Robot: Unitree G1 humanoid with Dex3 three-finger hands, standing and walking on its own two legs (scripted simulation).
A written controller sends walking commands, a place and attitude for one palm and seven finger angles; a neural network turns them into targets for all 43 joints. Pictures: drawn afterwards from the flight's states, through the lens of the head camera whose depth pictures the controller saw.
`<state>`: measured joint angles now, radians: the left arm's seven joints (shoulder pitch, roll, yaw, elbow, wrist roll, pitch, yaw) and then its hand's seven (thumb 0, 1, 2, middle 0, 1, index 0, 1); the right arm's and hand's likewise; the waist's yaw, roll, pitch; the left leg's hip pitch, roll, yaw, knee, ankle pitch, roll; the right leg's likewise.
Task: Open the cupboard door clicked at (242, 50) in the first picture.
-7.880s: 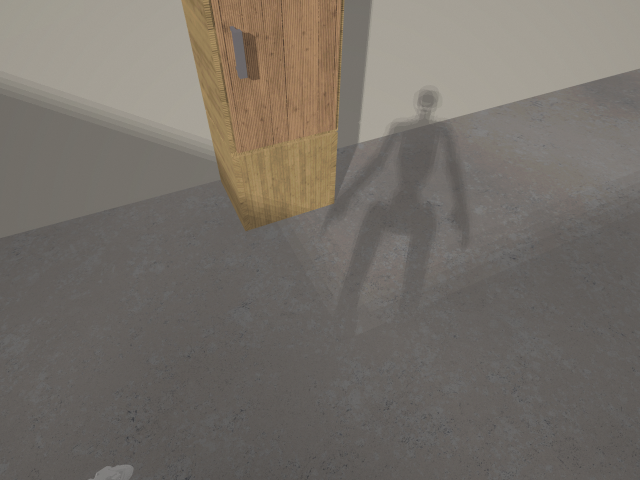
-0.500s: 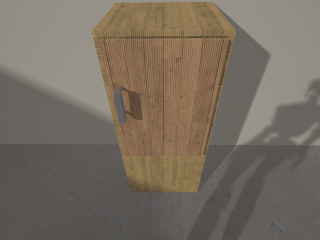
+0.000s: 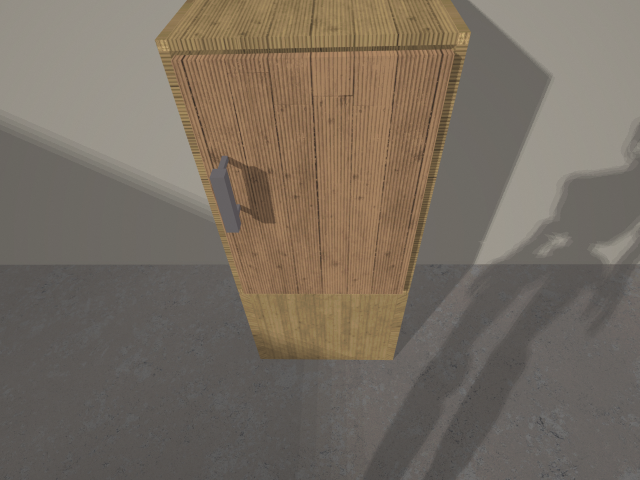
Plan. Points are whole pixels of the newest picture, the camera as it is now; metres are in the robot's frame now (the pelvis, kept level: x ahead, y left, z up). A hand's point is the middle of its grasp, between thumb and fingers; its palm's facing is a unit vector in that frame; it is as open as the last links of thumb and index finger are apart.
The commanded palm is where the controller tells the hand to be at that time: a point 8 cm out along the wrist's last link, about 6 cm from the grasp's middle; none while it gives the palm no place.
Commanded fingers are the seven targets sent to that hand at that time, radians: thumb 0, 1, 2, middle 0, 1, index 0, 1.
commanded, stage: look again from close up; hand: left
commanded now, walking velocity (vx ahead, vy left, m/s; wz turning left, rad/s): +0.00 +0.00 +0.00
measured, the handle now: (228, 194) +0.58 +0.20 +0.02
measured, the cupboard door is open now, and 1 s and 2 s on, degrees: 0 0 0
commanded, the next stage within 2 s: come to a stop and stand still in 0.26 s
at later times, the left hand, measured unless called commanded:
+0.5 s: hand out of the picture +0.01 +0.17 -0.17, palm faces +0.05 -0.97 -0.23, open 7.3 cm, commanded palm none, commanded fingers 0.00 0.90 0.90 -0.20 -0.30 -0.20 -0.30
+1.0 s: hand out of the picture +0.05 +0.27 -0.15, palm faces +0.06 -0.95 -0.30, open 7.3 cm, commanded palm none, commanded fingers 0.00 0.90 0.90 -0.20 -0.30 -0.20 -0.30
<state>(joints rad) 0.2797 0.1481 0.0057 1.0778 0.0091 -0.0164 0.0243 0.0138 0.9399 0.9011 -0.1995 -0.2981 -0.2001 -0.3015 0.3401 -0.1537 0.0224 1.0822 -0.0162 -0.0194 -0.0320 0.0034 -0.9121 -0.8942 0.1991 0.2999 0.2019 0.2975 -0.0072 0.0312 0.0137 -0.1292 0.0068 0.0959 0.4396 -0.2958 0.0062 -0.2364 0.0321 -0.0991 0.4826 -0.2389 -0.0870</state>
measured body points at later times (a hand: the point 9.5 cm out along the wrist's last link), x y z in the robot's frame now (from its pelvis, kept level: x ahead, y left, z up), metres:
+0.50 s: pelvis +0.00 -0.02 +0.00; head +0.02 -0.03 +0.45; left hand +0.01 +0.22 -0.15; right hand -0.01 -0.24 -0.16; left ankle -0.04 +0.11 -0.74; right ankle +0.02 -0.06 -0.74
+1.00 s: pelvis -0.02 +0.04 +0.00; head -0.04 +0.04 +0.45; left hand +0.05 +0.32 -0.13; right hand +0.06 -0.22 -0.13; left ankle -0.03 +0.12 -0.74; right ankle +0.02 -0.06 -0.74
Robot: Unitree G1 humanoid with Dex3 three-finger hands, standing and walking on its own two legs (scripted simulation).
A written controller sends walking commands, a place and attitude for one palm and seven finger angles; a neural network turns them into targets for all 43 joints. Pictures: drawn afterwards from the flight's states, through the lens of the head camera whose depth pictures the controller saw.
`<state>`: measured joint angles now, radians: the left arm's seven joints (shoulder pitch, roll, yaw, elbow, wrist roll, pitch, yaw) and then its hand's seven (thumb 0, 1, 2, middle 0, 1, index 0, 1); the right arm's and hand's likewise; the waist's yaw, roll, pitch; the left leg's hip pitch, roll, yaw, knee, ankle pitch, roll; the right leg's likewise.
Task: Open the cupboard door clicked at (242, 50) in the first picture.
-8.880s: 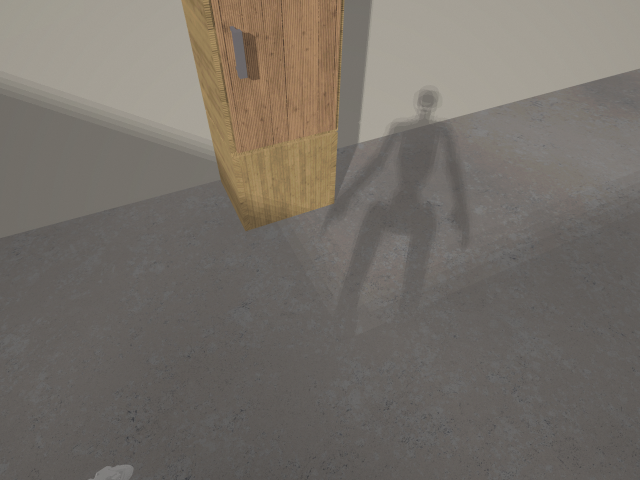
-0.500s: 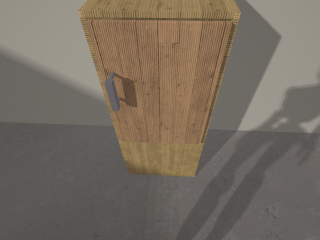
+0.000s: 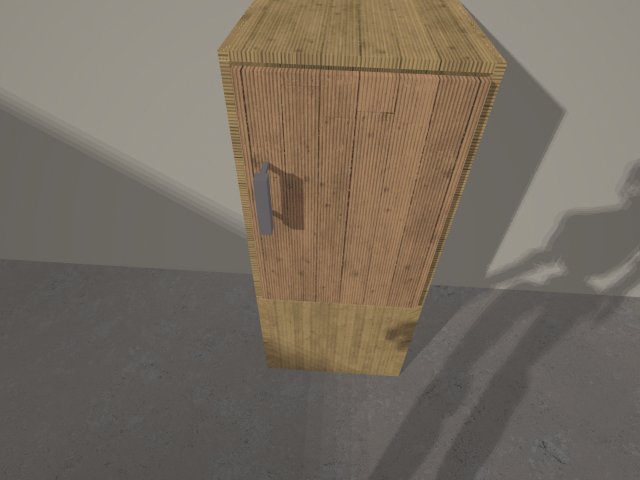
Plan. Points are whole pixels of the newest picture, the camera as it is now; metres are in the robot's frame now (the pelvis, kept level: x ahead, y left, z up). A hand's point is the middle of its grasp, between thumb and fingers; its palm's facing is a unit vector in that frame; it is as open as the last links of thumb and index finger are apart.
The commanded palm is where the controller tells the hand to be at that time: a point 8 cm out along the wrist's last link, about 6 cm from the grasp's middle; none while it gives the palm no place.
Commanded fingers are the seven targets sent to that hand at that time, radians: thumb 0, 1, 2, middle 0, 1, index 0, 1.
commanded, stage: come to a stop and stand still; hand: left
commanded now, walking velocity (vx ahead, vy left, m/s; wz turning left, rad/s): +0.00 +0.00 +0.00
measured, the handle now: (265, 198) +0.60 +0.15 +0.01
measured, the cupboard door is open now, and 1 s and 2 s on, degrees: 0 0 0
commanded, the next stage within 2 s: look again from close up in 0.28 s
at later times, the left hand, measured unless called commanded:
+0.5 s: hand out of the picture +0.02 +0.23 -0.17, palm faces +0.00 -0.97 -0.24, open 7.3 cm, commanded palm none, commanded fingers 0.00 0.90 0.90 -0.20 -0.30 -0.20 -0.30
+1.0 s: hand out of the picture +0.02 +0.21 -0.17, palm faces +0.01 -0.97 -0.23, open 7.3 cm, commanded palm none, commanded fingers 0.00 0.90 0.90 -0.20 -0.30 -0.20 -0.30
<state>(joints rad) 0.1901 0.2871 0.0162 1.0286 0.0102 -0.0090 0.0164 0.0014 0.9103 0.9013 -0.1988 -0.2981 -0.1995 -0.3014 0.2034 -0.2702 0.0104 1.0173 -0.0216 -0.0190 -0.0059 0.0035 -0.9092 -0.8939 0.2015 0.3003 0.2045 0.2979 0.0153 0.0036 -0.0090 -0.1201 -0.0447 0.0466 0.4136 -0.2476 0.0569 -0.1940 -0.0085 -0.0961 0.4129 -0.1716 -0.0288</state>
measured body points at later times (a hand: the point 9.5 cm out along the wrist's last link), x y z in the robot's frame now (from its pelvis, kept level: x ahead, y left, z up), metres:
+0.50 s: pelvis +0.00 +0.02 +0.00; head -0.01 +0.03 +0.45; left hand +0.02 +0.28 -0.15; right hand +0.04 -0.26 -0.13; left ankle -0.01 +0.08 -0.74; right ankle +0.04 -0.10 -0.74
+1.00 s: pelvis +0.00 +0.02 +0.00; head -0.01 +0.03 +0.45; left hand +0.02 +0.26 -0.16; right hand +0.04 -0.23 -0.14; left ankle -0.01 +0.08 -0.74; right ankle +0.04 -0.10 -0.74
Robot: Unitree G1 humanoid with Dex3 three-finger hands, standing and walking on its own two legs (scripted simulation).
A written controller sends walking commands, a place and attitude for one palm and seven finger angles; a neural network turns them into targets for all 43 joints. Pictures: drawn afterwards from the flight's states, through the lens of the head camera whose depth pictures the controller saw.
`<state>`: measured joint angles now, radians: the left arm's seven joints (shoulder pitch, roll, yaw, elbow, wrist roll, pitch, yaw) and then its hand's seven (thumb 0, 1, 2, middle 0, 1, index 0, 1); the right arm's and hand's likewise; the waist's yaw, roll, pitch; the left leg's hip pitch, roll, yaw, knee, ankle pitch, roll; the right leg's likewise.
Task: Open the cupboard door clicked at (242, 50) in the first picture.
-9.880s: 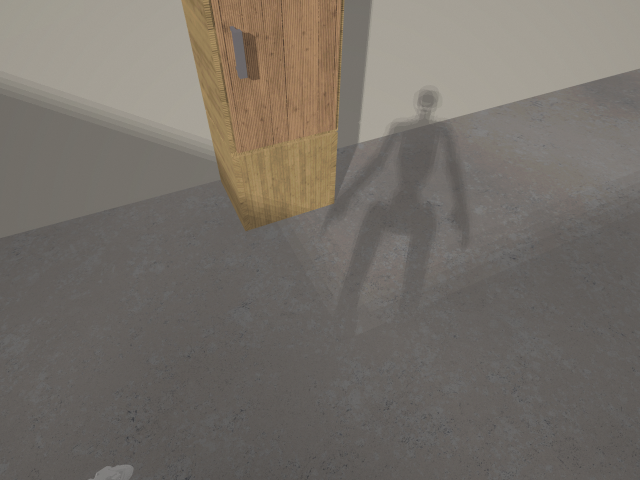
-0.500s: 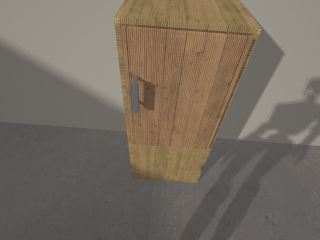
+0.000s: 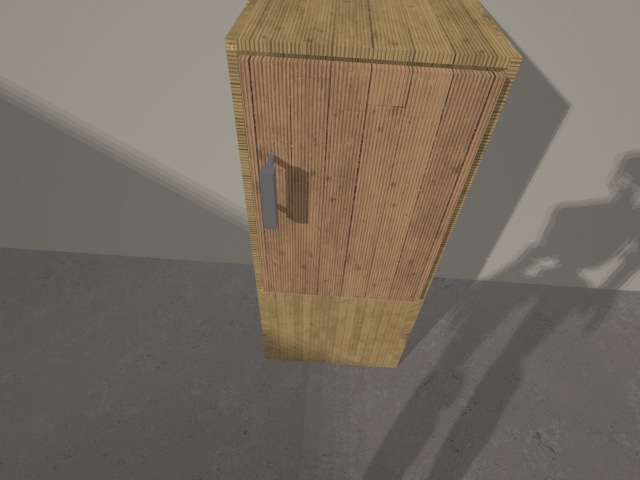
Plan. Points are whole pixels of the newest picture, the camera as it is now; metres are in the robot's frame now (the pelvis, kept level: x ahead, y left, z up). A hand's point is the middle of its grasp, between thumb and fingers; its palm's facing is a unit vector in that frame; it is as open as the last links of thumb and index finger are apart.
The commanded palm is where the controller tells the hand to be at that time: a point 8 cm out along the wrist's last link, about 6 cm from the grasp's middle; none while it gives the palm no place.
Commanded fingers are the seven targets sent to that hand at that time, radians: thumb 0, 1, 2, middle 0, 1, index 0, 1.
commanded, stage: shuffle to correct the standing spot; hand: left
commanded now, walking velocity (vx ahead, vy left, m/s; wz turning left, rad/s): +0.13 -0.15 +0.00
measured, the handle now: (270, 192) +0.60 +0.14 +0.01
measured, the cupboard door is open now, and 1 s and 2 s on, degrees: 0 0 0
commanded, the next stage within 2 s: come to a stop and stand still in 0.20 s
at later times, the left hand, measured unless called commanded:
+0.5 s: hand out of the picture +0.04 +0.09 -0.18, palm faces +0.05 -0.98 -0.17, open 7.3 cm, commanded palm none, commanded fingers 0.00 0.90 0.90 -0.20 -0.30 -0.20 -0.30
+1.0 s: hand out of the picture +0.07 +0.22 -0.19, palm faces +0.05 -0.96 -0.26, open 7.3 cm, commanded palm none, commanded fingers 0.00 0.90 0.90 -0.20 -0.30 -0.20 -0.30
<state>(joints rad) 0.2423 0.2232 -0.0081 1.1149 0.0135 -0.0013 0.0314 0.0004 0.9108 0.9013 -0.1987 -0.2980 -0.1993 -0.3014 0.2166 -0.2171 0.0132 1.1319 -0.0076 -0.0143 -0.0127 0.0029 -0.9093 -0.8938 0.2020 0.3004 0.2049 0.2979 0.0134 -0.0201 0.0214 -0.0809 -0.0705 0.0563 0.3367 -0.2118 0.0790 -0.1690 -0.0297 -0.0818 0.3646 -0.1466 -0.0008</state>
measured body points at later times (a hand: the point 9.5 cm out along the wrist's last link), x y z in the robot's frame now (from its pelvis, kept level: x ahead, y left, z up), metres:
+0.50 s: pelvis +0.06 -0.06 -0.01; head +0.08 -0.06 +0.44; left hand +0.04 +0.15 -0.17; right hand +0.01 -0.28 -0.17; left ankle +0.01 +0.06 -0.72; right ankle +0.04 -0.12 -0.75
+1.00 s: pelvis +0.03 +0.02 -0.02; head +0.02 +0.03 +0.43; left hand +0.07 +0.27 -0.17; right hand +0.14 -0.20 -0.15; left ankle +0.08 +0.09 -0.75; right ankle +0.04 -0.12 -0.74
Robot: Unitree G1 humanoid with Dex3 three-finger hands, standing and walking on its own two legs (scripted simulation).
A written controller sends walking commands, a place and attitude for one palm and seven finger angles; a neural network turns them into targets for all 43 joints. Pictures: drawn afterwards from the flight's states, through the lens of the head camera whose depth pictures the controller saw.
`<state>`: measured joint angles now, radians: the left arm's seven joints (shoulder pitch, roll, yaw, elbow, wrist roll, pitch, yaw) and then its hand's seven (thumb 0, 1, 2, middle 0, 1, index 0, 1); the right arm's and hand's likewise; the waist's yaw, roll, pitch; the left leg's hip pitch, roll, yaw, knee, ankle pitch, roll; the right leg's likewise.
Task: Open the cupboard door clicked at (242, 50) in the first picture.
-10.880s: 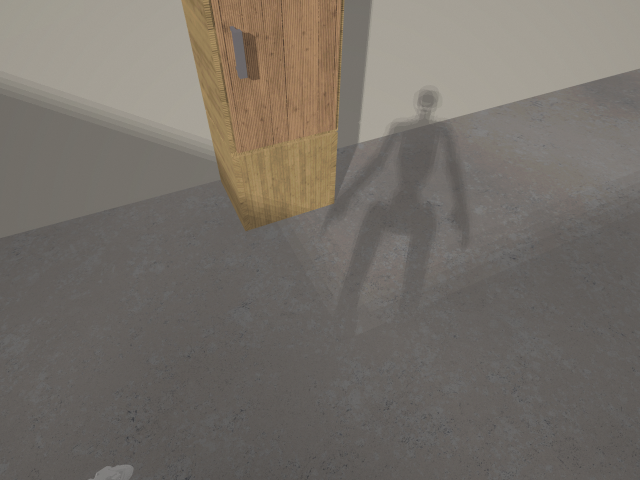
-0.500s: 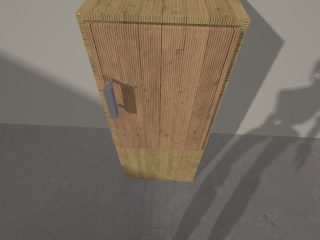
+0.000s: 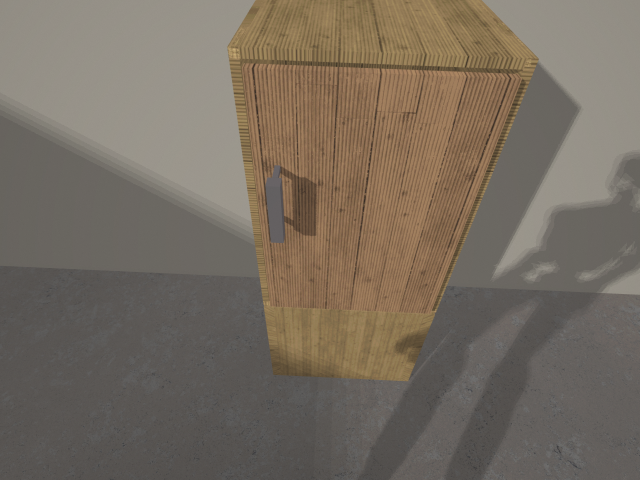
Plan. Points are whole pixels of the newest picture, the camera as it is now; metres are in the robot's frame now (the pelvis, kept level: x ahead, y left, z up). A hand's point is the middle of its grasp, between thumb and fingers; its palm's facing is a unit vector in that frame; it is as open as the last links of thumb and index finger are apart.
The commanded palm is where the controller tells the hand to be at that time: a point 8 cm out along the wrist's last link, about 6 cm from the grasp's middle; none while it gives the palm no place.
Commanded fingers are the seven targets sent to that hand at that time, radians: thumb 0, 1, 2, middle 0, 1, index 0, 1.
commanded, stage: come to a stop and stand still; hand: left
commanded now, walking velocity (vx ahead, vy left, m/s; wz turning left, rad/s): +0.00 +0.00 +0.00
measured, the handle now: (277, 204) +0.56 +0.13 +0.03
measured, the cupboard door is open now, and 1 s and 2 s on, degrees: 0 0 0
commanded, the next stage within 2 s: look again from close up in 1.24 s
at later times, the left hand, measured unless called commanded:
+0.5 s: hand out of the picture -0.12 +0.20 -0.17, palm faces +0.08 -0.98 -0.16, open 7.3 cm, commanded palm none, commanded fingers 0.00 0.90 0.90 -0.20 -0.30 -0.20 -0.30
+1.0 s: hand out of the picture -0.14 +0.21 -0.18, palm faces +0.08 -0.99 -0.13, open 7.3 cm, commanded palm none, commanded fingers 0.00 0.90 0.90 -0.20 -0.30 -0.20 -0.30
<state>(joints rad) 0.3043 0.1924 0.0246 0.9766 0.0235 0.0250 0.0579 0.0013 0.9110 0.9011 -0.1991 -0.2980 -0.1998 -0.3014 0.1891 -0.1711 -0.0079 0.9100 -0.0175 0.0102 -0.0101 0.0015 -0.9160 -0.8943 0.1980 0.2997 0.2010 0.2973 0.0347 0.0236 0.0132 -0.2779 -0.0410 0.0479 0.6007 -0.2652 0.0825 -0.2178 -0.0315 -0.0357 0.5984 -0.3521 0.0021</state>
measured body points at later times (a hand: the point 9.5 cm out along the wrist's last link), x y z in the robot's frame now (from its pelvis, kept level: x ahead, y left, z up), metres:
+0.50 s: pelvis -0.04 +0.04 +0.01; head -0.05 +0.05 +0.46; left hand -0.12 +0.25 -0.15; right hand -0.01 -0.19 -0.14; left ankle +0.04 +0.07 -0.73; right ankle -0.03 -0.10 -0.72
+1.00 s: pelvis -0.07 +0.06 +0.01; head -0.09 +0.08 +0.46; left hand -0.14 +0.26 -0.16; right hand -0.07 -0.17 -0.14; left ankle -0.03 +0.12 -0.73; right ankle -0.06 -0.06 -0.73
